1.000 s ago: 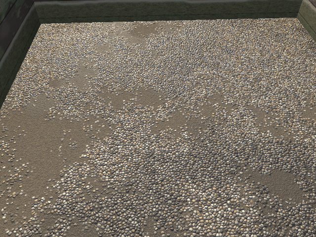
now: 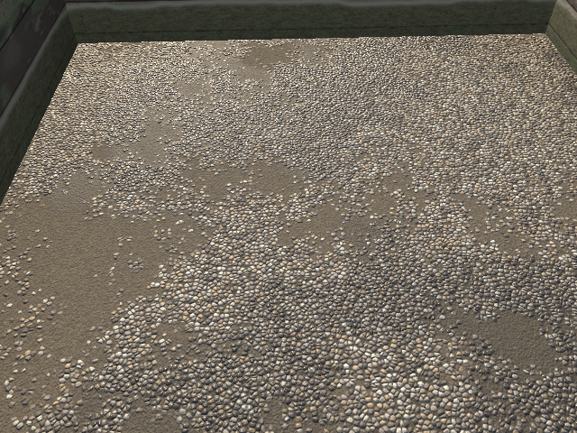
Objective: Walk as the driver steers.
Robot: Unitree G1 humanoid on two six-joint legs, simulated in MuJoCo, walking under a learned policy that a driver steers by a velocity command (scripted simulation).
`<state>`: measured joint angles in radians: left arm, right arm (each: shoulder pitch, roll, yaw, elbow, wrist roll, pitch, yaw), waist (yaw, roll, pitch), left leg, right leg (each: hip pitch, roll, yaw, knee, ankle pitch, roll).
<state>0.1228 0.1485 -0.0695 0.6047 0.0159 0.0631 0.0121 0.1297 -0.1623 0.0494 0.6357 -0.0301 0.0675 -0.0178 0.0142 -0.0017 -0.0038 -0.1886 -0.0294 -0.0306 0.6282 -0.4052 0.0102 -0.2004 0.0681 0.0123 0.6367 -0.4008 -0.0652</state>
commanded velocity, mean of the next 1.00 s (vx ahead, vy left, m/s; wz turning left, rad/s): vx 0.46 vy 0.00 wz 0.00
